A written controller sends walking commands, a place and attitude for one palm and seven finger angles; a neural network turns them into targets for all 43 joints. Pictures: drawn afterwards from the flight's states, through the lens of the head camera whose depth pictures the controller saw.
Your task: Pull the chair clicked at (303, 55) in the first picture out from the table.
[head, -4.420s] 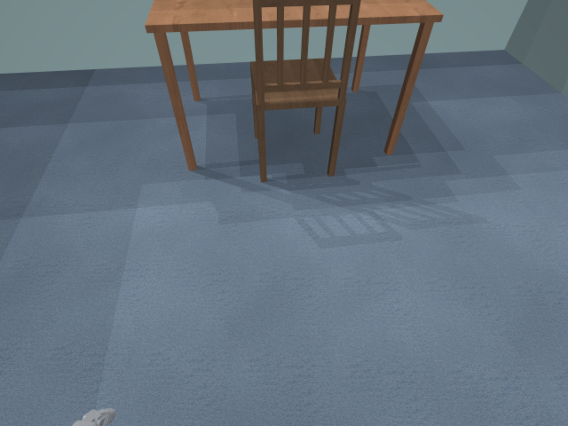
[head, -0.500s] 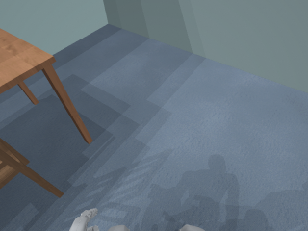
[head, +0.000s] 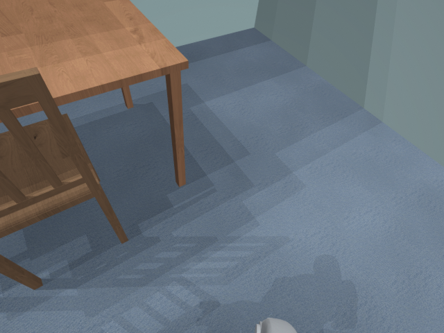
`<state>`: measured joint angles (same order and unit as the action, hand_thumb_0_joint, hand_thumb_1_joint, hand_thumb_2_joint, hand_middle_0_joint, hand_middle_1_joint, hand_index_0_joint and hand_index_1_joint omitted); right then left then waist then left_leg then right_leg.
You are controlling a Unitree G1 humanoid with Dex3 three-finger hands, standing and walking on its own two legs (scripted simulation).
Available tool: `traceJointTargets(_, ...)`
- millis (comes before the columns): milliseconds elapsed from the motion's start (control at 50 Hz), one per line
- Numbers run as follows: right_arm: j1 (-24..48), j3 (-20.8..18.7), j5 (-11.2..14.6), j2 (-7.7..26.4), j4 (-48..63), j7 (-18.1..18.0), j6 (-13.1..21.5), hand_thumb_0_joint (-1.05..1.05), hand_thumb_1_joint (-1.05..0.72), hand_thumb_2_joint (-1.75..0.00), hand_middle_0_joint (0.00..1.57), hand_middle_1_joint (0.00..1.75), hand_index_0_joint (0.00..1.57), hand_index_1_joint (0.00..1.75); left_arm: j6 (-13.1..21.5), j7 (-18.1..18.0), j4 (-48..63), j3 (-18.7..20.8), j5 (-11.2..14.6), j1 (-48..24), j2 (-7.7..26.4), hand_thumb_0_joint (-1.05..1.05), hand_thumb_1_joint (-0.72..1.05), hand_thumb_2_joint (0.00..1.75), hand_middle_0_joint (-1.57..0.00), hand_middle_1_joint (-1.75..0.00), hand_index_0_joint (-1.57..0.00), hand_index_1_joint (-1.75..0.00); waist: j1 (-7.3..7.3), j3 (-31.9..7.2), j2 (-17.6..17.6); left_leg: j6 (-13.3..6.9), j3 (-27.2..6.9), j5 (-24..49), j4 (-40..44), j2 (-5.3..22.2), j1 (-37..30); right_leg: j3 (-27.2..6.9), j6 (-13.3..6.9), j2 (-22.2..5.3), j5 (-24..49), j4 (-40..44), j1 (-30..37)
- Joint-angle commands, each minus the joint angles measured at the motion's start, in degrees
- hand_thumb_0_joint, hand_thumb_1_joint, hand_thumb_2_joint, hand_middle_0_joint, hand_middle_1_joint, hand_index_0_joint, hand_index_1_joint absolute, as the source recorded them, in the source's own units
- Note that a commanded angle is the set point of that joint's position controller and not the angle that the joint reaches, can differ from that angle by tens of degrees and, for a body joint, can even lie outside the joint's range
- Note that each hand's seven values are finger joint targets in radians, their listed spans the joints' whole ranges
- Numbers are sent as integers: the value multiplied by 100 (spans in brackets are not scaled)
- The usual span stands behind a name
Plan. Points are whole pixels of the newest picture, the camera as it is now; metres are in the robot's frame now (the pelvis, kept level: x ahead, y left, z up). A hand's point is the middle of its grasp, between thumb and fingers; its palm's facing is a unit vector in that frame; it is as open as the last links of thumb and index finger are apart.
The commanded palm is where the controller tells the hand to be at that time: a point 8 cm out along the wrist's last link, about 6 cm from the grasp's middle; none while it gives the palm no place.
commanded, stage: turn to face it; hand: left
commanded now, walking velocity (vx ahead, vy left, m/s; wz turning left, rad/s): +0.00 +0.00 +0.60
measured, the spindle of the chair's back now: out of the picture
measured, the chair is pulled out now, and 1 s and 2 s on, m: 0.00 0.00 0.00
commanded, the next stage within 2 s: take the last steps up to it in 0.98 s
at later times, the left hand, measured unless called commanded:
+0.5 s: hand out of the picture +0.04 +0.14 -0.14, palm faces +0.31 -0.91 -0.28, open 7.4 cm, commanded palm none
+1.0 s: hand out of the picture -0.10 +0.18 -0.17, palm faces +0.56 -0.78 -0.27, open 7.4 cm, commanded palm none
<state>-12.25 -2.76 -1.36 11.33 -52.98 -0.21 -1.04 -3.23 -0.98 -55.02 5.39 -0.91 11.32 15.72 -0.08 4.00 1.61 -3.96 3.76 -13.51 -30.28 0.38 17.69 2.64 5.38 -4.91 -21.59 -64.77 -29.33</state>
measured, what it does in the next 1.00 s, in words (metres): steps on the spot, turning left: right foot, then left foot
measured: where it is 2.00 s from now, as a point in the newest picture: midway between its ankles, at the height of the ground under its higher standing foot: outside the picture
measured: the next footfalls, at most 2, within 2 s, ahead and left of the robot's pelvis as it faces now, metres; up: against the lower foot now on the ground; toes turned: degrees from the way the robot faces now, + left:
right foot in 0.34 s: +0.05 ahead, -0.17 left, +0.00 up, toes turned +11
left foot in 0.78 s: -0.05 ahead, +0.07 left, +0.00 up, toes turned +33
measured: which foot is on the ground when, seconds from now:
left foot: down 0.00-0.34, up 0.36-0.76, down 0.78-1.00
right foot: up 0.00-0.32, down 0.34-0.78, up 0.80-1.00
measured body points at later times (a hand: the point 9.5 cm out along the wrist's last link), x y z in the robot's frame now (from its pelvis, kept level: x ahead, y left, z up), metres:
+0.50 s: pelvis +0.00 -0.07 +0.00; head +0.03 -0.10 +0.45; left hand +0.02 +0.19 -0.12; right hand +0.14 -0.31 -0.16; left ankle -0.05 +0.06 -0.65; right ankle +0.01 -0.17 -0.74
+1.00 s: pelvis -0.02 -0.04 +0.00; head +0.01 +0.00 +0.45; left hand -0.13 +0.22 -0.15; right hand +0.21 -0.18 -0.13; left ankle -0.08 +0.04 -0.74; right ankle +0.05 -0.17 -0.68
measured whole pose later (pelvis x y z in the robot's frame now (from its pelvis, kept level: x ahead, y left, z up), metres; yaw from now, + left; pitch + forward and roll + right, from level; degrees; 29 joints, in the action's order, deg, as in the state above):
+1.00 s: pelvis -0.02 -0.04 +0.00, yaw +32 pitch -1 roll +0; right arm -6.9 -1.2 -1.0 11.7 -52.9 -0.1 -1.7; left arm -3.4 -1.1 -55.1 3.1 -0.3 12.4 15.6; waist -2.0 5.9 1.5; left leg -1.7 1.1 -15.9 -27.1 -0.5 10.2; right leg 2.2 4.7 -5.5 -25.5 -57.1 -24.6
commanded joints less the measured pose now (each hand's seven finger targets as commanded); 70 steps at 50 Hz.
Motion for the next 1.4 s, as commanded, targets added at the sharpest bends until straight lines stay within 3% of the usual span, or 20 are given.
traceJointTargets(0,-279,-318,32,1190,308,-65,110,0,-90,-90,20,30,20,30,132,0,551,21,10,-194,259,0,90,90,-20,-30,-20,-30,190,-818,-704,-541,-1648,2332,1125,1396,-1384,-231,109,-82,31,271,-404)
traceJointTargets(140,-207,-394,4,1350,297,-19,-9,0,-90,-90,20,30,20,30,123,-37,737,-17,46,-431,301,0,90,90,-20,-30,-20,-30,288,-652,-949,-654,-2320,1601,1124,1303,-1067,-295,49,117,-344,1273,63)
traceJointTargets(260,323,-456,26,1342,499,41,-94,0,-90,-90,20,30,20,30,209,-86,744,-33,81,224,372,0,90,90,-20,-30,-20,-30,-40,-783,-985,-396,-2565,1396,675,895,-55,-198,-135,401,290,3250,1727)
traceJointTargets(280,398,-439,57,1248,558,57,-101,0,-90,-90,20,30,20,30,257,-102,727,-3,68,481,466,0,90,90,-20,-30,-20,-30,-183,-841,-731,-148,-2396,926,336,644,388,-285,-196,221,720,4173,2358)
traceJointTargets(320,265,-366,63,700,786,91,-101,0,-90,-90,20,30,20,30,296,-125,909,91,-59,373,1287,0,90,90,-20,-30,-20,-30,-172,-592,1610,646,-739,-1863,-2295,-560,1997,-2568,-1197,-2331,441,5323,2529)
traceJointTargets(420,82,-382,-4,828,385,210,-255,0,-90,-90,20,30,20,30,379,-106,1093,-103,-9,-433,508,0,90,90,-20,-30,-20,-30,249,-12,683,770,-589,-605,-4188,73,1660,-484,-1052,-1258,1735,4778,1624)
traceJointTargets(560,824,-235,41,670,516,200,-251,0,-90,-90,20,30,20,30,349,-91,692,-44,-63,542,775,0,90,90,-20,-30,-20,-30,-231,-284,858,867,-113,-1170,-2683,134,1320,-9,-1229,-1523,3362,4370,2581)
traceJointTargets(680,703,-107,90,624,501,154,-120,0,-90,-90,20,30,20,30,290,-93,513,40,-87,623,957,0,90,90,-20,-30,-20,-30,-227,-762,1199,646,259,-1102,-714,16,328,282,-1126,-1559,4297,3684,2917)
traceJointTargets(720,200,-157,54,865,359,133,-43,0,-90,-90,20,30,20,30,273,-71,485,45,7,491,920,0,90,90,-20,-30,-20,-30,114,-963,774,497,248,347,783,94,-943,645,-696,-1332,3876,2792,2324)
traceJointTargets(760,-440,-389,46,1935,277,83,-17,0,-90,-90,20,30,20,30,227,-9,869,-164,24,231,300,0,90,90,-20,-30,-20,-30,439,-1206,-1844,-689,-2224,4536,860,2393,-2489,599,-78,-288,-1553,651,-220)
traceJointTargets(800,-367,-324,30,1661,145,-68,-1,0,-90,-90,20,30,20,30,141,-75,766,-137,25,-124,310,0,90,90,-20,-30,-20,-30,405,-923,-1422,-903,-1853,4860,676,2125,-1969,-107,-93,-282,-1364,56,-337)
traceJointTargets(880,355,-156,44,1225,326,-79,37,0,-90,-90,20,30,20,30,123,18,436,-126,36,178,358,0,90,90,-20,-30,-20,-30,50,-607,-1037,-541,-1006,3939,869,1347,-1448,-78,-74,-173,-370,283,75)
traceJointTargets(1060,266,-182,5,1197,189,-49,-18,0,-90,-90,20,30,20,30,141,-10,508,-200,55,4,228,0,90,90,-20,-30,-20,-30,97,-423,-1071,-624,-1521,2830,972,1291,-1023,32,-181,178,-332,1999,906)
traceJointTargets(1120,351,-165,16,1080,150,-35,-7,0,-90,-90,20,30,20,30,275,26,322,-185,23,569,167,0,90,90,-20,-30,-20,-30,-200,-559,-889,-379,-1520,830,644,1004,-369,149,-247,292,475,3523,2105)
traceJointTargets(1140,315,-129,57,877,134,-9,15,0,-90,-90,20,30,20,30,352,27,233,-160,-36,867,329,0,90,90,-20,-30,-20,-30,-337,-547,-332,-105,-1212,-250,48,593,181,-131,-290,16,626,4326,2775)
traceJointTargets(1160,115,-53,120,440,216,28,36,0,-90,-90,20,30,20,30,443,-7,196,-61,-127,1089,891,0,90,90,-20,-30,-20,-30,-352,-466,1346,303,-440,-1607,-1406,-221,1441,-1958,-762,-1405,-24,5138,3447)
traceJointTargets(1180,302,-128,33,726,331,49,4,0,-90,-90,20,30,20,30,424,-3,249,-33,-50,1262,1114,0,90,90,-20,-30,-20,-30,-526,-251,1446,346,-643,-2145,-2415,-187,1740,-2842,-1268,-2138,-787,5641,2770)
traceJointTargets(1200,456,-181,1,829,291,89,-32,0,-90,-90,20,30,20,30,456,-14,274,-22,-23,1055,999,0,90,90,-20,-30,-20,-30,-455,142,1427,298,-908,-1688,-3051,8,1798,-3037,-1338,-2063,-1807,5992,2074)
traceJointTargets(1280,-210,-179,-47,558,-190,225,-9,0,-90,-90,20,30,20,30,653,-6,311,-165,-23,472,316,0,90,90,-20,-30,-20,-30,57,185,519,424,-633,-83,-3469,269,1606,-965,-1029,-1215,-81,5685,1960)
traceJointTargets(1380,-32,-140,-23,406,-238,225,20,0,-90,-90,20,30,20,30,755,-15,-140,-230,-25,1293,127,0,90,90,-20,-30,-20,-30,-147,142,513,547,-426,306,-3087,399,1950,-486,-1101,-1224,1119,5620,2627)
